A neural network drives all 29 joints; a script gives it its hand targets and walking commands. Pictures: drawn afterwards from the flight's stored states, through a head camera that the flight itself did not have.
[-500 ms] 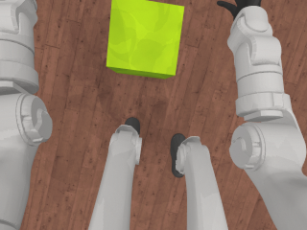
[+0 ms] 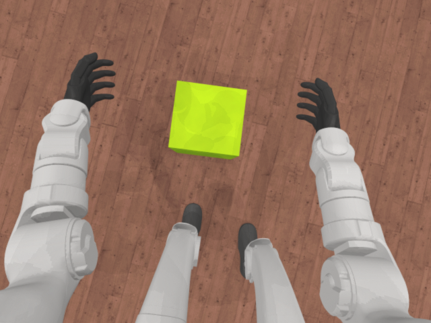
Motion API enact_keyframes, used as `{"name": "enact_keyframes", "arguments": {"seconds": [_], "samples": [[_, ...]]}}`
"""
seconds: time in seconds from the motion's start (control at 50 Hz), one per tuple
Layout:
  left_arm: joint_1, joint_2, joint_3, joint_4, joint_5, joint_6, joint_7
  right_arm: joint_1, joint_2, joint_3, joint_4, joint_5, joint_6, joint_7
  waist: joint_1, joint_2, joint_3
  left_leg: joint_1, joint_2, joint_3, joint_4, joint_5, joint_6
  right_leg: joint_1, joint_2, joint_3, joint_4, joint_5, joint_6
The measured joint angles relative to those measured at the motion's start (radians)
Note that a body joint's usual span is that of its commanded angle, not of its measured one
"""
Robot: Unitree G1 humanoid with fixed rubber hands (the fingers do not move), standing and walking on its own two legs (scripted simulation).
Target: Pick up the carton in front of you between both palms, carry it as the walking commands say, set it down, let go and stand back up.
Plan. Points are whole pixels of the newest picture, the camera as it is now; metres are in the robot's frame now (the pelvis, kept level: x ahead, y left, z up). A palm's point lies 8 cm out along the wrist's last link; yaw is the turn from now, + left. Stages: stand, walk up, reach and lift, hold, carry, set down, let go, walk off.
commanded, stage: let go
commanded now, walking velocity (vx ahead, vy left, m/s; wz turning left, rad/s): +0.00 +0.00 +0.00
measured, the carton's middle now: (207, 125) +0.50 +0.07 -0.57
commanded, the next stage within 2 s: stand in 1.08 s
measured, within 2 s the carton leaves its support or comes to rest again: neither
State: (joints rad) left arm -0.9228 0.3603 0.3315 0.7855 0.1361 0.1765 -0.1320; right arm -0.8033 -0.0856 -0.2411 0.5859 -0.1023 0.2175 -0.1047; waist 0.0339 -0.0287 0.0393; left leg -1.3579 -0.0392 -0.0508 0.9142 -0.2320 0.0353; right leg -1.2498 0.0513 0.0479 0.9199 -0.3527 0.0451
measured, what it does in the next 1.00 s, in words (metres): rises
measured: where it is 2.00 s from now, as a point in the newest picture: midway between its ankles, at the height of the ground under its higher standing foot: (218, 249)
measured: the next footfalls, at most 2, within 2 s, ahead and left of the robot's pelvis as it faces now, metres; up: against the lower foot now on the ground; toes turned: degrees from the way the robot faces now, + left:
none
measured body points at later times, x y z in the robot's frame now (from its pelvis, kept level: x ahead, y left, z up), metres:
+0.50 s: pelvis +0.04 -0.02 +0.07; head +0.16 -0.01 +0.50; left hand +0.27 +0.23 -0.03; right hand +0.29 -0.23 -0.02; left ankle +0.07 +0.09 -0.66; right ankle +0.02 -0.14 -0.66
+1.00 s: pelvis +0.07 -0.04 +0.08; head +0.09 -0.03 +0.53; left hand +0.24 +0.20 +0.01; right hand +0.25 -0.26 +0.01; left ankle +0.07 +0.09 -0.66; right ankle +0.02 -0.14 -0.66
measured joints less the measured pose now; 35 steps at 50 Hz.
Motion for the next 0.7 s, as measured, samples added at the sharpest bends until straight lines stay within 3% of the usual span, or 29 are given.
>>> {"name": "enact_keyframes", "arguments": {"seconds": [0.4, 0.7], "samples": [[0.74, -0.122, -0.163, -0.193, -0.109, -0.164, 0.041, 0.646, -0.045, 0.128, -0.041, 0.056, -0.182, 0.107, -0.025, 0.005, -0.041, 0.58, 0.004, 0.013, -0.293, 0.035, -0.019, 0.559, -0.014, 0.024, -0.273, 0.041, -0.03], [1.142, -0.143, -0.279, -0.349, -0.138, -0.129, 0.068, 1.012, -0.118, 0.193, -0.135, 0.096, -0.179, 0.163, -0.035, 0.004, 0.017, 1.094, 0.006, 0.009, -0.485, 0.034, -0.038, 1.066, -0.022, 0.027, -0.454, 0.041, -0.061]]}}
